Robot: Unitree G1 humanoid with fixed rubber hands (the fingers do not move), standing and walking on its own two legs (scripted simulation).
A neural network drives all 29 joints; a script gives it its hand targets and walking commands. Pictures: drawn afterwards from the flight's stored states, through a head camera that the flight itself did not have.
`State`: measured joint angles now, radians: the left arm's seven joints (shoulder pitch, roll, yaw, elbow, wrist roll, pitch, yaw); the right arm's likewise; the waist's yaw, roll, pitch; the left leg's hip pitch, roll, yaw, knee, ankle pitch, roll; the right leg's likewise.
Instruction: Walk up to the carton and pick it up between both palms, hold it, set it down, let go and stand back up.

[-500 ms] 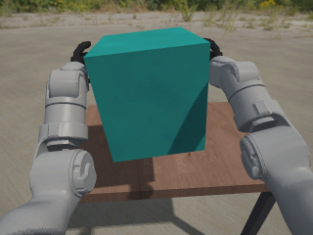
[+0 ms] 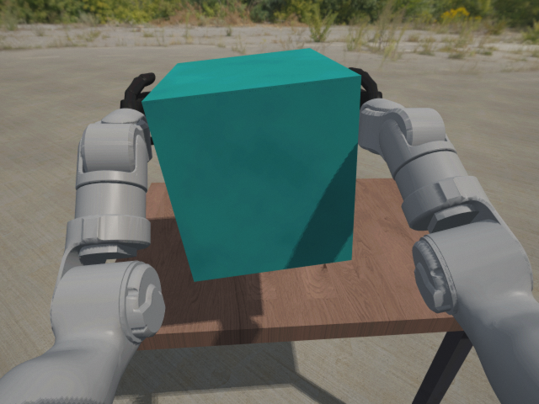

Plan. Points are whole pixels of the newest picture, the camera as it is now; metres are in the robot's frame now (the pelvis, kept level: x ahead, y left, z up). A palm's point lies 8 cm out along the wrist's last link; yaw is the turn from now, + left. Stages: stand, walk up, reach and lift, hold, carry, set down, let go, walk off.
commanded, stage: hold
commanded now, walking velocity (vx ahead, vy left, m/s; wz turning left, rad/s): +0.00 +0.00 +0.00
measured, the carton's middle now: (257, 153) +0.40 +0.00 +0.27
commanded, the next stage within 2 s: none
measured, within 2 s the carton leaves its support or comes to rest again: neither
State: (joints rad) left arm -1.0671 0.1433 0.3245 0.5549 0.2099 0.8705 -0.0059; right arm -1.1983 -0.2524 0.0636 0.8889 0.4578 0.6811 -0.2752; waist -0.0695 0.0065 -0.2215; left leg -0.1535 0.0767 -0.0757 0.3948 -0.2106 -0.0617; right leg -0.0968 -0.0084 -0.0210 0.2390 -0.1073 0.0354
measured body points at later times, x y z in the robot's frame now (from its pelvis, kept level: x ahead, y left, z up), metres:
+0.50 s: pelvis +0.00 +0.00 +0.00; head -0.10 +0.01 +0.44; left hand +0.39 +0.15 +0.33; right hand +0.39 -0.16 +0.33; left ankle +0.01 +0.15 -0.75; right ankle +0.02 -0.15 -0.75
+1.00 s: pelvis +0.00 +0.00 +0.00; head -0.10 +0.02 +0.44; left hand +0.39 +0.16 +0.33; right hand +0.38 -0.16 +0.34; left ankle +0.01 +0.15 -0.75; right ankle +0.02 -0.15 -0.75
